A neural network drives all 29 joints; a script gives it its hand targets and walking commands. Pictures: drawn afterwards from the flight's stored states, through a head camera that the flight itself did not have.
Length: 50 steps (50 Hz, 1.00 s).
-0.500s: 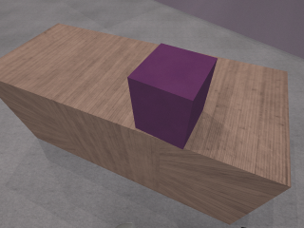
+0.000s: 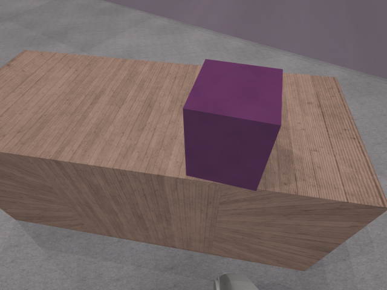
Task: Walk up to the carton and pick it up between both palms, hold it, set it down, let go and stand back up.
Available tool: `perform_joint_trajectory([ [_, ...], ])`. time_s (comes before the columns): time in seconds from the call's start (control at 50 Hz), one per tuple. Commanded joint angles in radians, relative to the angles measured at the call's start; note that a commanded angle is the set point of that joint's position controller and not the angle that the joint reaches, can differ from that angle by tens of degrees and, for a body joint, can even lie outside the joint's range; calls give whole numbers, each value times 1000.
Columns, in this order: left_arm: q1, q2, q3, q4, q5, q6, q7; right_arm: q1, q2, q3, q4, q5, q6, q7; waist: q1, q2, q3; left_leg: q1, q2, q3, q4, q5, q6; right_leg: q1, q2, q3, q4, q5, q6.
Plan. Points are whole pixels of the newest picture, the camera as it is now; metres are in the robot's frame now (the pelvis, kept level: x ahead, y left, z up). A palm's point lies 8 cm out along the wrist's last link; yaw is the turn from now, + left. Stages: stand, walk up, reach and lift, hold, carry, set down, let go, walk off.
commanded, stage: walk up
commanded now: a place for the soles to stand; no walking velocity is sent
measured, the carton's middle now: (231, 125) +0.51 -0.10 +0.03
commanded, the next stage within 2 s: none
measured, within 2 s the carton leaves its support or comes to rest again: neither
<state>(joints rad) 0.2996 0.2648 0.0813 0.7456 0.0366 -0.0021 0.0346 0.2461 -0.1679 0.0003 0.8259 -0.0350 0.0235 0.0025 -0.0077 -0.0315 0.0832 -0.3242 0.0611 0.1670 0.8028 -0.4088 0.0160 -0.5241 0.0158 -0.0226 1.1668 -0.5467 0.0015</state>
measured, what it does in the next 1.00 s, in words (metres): steps on the spot, turning right: right foot, then left foot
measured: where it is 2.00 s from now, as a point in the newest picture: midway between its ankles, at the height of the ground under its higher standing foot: outside the picture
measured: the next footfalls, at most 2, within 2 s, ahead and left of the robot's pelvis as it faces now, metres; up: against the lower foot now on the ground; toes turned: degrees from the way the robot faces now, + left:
right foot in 0.12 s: +0.08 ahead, -0.13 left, +0.00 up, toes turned -25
left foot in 0.36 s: +0.13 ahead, +0.17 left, +0.00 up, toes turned -12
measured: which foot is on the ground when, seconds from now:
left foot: down 0.00-0.14, up 0.16-0.34, down 0.36-1.00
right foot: up 0.00-0.10, down 0.12-1.00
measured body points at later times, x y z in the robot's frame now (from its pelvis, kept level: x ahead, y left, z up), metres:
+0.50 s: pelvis +0.03 +0.06 +0.00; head +0.05 +0.06 +0.45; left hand +0.21 +0.25 -0.12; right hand +0.08 -0.19 -0.13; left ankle +0.09 +0.18 -0.70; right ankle +0.03 -0.05 -0.70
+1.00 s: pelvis +0.04 +0.07 +0.02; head +0.05 +0.04 +0.47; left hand +0.19 +0.26 -0.11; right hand +0.01 -0.19 -0.12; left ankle +0.09 +0.18 -0.70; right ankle +0.03 -0.05 -0.70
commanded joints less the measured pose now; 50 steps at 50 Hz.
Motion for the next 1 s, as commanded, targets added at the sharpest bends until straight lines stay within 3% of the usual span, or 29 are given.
perform_joint_trajectory([
  [0.0, 14, 45, 9, -110, 3, -13, -15, -37, -211, -58, -85, -20, -55, -32, -11, 143, 12, 122, 418, -440, -420, 211, 215, -76, -72, 80, -183, 19, -8],
  [0.04, 29, 16, 9, -117, -4, -29, -17, -50, -216, -49, -79, -28, -49, -27, 17, 140, -29, 89, 371, -291, -328, 449, 178, 97, -44, 33, -377, 92, -30],
  [0.06, 70, 6, 9, -112, -8, -44, -15, -79, -214, -37, -76, -26, -40, -19, 53, 128, -57, 23, 316, -190, -234, 504, 133, 247, -22, 22, -531, 259, -51],
  [0.08, 124, 23, 15, -104, -5, -58, -13, -47, -184, -20, -63, -24, -32, -11, 73, 56, -118, -39, 253, -107, -95, 454, 73, 393, -21, 96, -646, 436, -67],
  [0.1, 135, 109, 46, -123, 11, -65, -7, 2, -121, -1, -83, -12, -28, -6, 62, -144, -176, -169, 142, 1, 170, 288, -14, 495, -184, 442, -693, 556, -127],
  [0.12, 126, 160, 58, -134, -13, -61, -5, -24, -138, -7, -134, 11, -16, -8, 52, -135, -148, -269, -13, -54, 229, -234, -39, 452, -366, 752, -765, 600, -272],
  [0.14, 160, 132, 55, -107, -38, -52, 0, -61, -165, -16, -123, 12, 5, -19, 72, -40, -145, -264, 27, -156, 281, -335, -45, 418, -388, 749, -755, 471, -334],
  [0.18, 85, 80, 32, -115, -28, -37, 19, -79, -126, -2, -120, 15, 16, -17, 62, -29, -100, -331, 46, -182, 257, -264, -54, 431, -304, 577, -734, 527, -289],
  [0.22, 3, 59, 13, -138, -21, -35, 22, -12, -126, -5, -92, 8, 5, -21, 26, -125, -121, -239, 64, -179, 155, -144, -51, 360, -257, 499, -714, 632, -235],
  [0.28, -90, 61, 10, -147, -15, -27, 4, 5, -127, -14, -89, 14, -14, -22, 3, -127, -186, -32, 24, -125, 29, -39, -31, 250, -185, 377, -624, 820, -199],
  [0.32, -154, 69, 0, -142, -20, -16, -9, 32, -128, -21, -92, 17, -29, -17, -42, -83, -198, 140, 3, -91, -178, 210, 1, 131, -119, 318, -550, 732, -137],
  [0.34, -151, 54, -7, -136, -28, -11, -17, 33, -153, -29, -105, 14, -39, -18, -45, -45, -209, 194, 51, -164, -226, 339, 29, 75, -82, 300, -500, 641, -95],
  [0.36, -95, 22, -15, -138, -41, -10, -24, -25, -219, -45, -131, 9, -45, -21, -1, 74, -183, 140, 192, -349, -332, 279, 79, 37, 7, 232, -404, 471, -45],
  [0.38, -49, 30, -5, -115, -29, 10, -15, -38, -272, -72, -114, 33, -38, -22, 20, 131, -153, 15, 332, -472, -431, 203, 200, 129, 75, 134, -254, 221, -5],
  [0.4, -22, 31, -4, -87, -13, 17, -12, -87, -260, -67, -112, 31, -35, -24, 49, 146, -105, -16, 389, -518, -446, 169, 240, 133, 46, 103, -221, 89, 5],
  [0.42, -31, 25, -6, -76, -11, 13, -14, -114, -234, -57, -114, 26, -35, -22, 49, 141, -68, -34, 386, -482, -438, 177, 236, 122, 24, 114, -252, 77, -2],
  [0.44, -32, 19, -8, -68, -19, 6, -18, -131, -229, -56, -116, 14, -31, -23, 44, 153, -46, -40, 345, -402, -429, 174, 206, 129, 14, 111, -322, 107, -12],
  [0.48, -29, 18, -12, -63, -15, -14, -32, -124, -214, -43, -107, 3, -32, -16, 47, 174, -50, -72, 263, -276, -375, 142, 122, 215, -28, 171, -499, 312, -42],
  [0.5, -36, 29, -10, -66, -13, -22, -35, -118, -193, -36, -106, 7, -32, -8, 40, 157, -78, -97, 209, -209, -321, 127, 79, 272, -50, 250, -545, 424, -59],
  [0.52, -64, 63, -3, -60, -31, -23, -36, -118, -166, -31, -115, 27, -29, -4, 9, 90, -89, -40, 128, -127, -306, 39, 51, 193, -59, 307, -556, 400, -76],
  [0.56, -70, 54, -9, -32, -45, -20, -38, -118, -156, -31, -106, 33, -24, -7, 4, 72, -88, 75, 115, -139, -316, -63, 50, 89, -45, 306, -610, 275, -83],
  [0.66, -42, 60, -13, -8, -26, -17, -33, -107, -185, -39, -70, 17, -22, -15, 14, 48, -73, 102, 197, -158, -396, -112, 85, 101, -1, 232, -575, 309, -57],
  [0.7, -27, 65, -12, -3, -28, -20, -34, -121, -189, -38, -62, 15, -18, -17, 20, 39, -64, 106, 190, -130, -391, -118, 82, 101, -6, 243, -590, 321, -59],
  [0.78, -21, 95, -12, 12, -39, -22, -28, -121, -163, -28, -56, 23, -11, -10, 8, -38, -52, 152, 80, -59, -284, -73, 48, 40, -49, 390, -718, 275, -92],
  [0.82, -32, 111, -12, 16, -42, -18, -22, -90, -149, -25, -50, 23, -13, -6, -4, -74, -61, 197, 32, -64, -242, -52, 35, 3, -73, 477, -782, 230, -118],
  [0.84, -40, 113, -13, 17, -41, -14, -19, -76, -151, -25, -47, 22, -16, -6, -8, -81, -62, 207, 27, -72, -251, -43, 35, 1, -70, 482, -786, 231, -121],
  [0.88, -55, 105, -19, 21, -38, -7, -17, -48, -160, -26, -38, 20, -25, -8, -17, -87, -77, 222, 48, -90, -295, -21, 46, 13, -49, 443, -755, 259, -108],
  [0.92, -39, 85, -28, 30, -34, -5, -19, -43, -191, -33, -29, 19, -31, -13, -9, -49, -84, 223, 99, -120, -357, 3, 66, 36, -15, 376, -677, 324, -79],
  [0.98, -2, 72, -31, 43, -22, -8, -22, -36, -243, -48, -6, 7, -28, -24, 12, 41, -99, 227, 249, -179, -445, 55, 130, 71, 28, 231, -495, 397, -32],
])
